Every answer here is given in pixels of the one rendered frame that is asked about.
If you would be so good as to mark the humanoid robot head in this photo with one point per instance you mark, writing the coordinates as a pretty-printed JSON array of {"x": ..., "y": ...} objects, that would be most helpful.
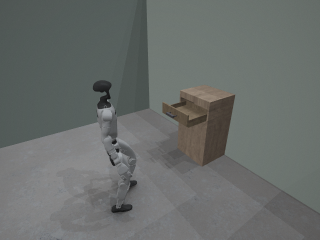
[{"x": 103, "y": 86}]

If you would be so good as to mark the right robot shin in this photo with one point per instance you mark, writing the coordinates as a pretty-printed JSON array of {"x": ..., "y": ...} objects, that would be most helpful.
[{"x": 122, "y": 193}]

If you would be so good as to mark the robot right hand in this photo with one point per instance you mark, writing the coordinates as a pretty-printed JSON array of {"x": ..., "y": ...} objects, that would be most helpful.
[{"x": 122, "y": 169}]

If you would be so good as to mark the drawer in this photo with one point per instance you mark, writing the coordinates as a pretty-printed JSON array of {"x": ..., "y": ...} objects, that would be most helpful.
[{"x": 188, "y": 113}]

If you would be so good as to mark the cabinet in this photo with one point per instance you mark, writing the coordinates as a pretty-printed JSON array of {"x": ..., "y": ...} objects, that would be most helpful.
[{"x": 206, "y": 141}]

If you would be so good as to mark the robot right upper arm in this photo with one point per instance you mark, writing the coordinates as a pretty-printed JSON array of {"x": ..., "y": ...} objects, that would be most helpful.
[{"x": 106, "y": 118}]

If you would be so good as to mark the right robot forearm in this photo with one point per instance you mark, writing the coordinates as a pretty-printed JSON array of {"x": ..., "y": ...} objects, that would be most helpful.
[{"x": 109, "y": 147}]

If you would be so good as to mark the handle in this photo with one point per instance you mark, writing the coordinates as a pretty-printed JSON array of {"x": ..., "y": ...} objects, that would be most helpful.
[{"x": 170, "y": 115}]

